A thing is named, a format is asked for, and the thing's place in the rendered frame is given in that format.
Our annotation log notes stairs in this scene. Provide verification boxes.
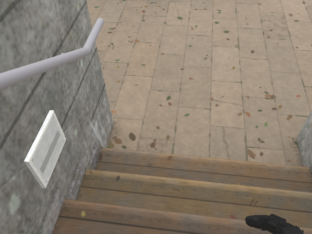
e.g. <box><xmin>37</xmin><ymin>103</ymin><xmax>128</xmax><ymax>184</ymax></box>
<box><xmin>52</xmin><ymin>147</ymin><xmax>312</xmax><ymax>234</ymax></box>

